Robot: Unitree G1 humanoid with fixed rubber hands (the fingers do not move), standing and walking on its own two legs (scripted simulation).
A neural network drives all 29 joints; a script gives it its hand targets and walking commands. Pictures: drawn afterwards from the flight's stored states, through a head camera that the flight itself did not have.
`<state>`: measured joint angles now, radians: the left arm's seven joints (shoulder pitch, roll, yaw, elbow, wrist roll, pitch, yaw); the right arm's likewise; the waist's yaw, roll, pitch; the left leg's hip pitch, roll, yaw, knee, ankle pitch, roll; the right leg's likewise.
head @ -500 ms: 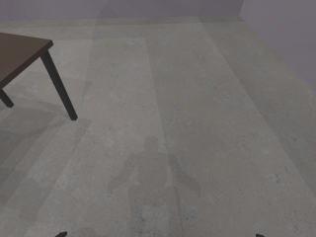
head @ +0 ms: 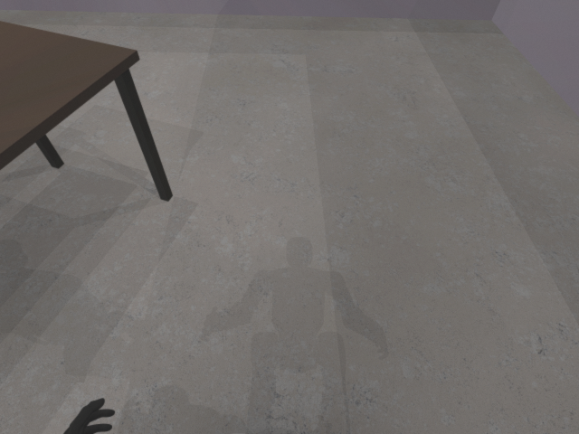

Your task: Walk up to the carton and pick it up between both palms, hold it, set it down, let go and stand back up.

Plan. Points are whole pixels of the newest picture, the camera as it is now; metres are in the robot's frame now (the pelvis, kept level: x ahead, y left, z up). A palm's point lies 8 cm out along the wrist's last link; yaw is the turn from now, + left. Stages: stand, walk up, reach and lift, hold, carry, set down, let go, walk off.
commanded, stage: walk up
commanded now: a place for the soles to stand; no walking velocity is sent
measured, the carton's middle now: out of the picture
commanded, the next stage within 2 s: none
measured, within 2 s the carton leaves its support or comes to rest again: neither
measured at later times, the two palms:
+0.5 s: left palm out of the picture +0.03 +0.41 -0.09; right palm (386, 323) +0.31 -0.16 -0.11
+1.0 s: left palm out of the picture -0.03 +0.47 -0.13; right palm (267, 263) +0.44 +0.05 -0.13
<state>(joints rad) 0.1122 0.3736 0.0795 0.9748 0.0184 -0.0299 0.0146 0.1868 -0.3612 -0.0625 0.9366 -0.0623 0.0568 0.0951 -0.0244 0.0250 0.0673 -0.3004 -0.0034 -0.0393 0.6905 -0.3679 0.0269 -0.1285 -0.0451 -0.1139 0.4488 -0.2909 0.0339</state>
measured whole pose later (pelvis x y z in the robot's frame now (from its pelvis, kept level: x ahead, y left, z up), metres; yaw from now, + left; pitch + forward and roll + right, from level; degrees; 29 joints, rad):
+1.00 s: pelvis +0.15 +0.20 -0.05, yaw +48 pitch -5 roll -2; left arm 0.30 0.40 0.05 0.78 0.02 -0.12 0.01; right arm 0.27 -0.39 -0.07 0.73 -0.02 0.00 0.07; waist -0.02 0.02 0.12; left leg -0.38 -0.09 -0.10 1.00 -0.51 0.05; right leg -0.44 -0.05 -0.10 0.88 -0.32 -0.02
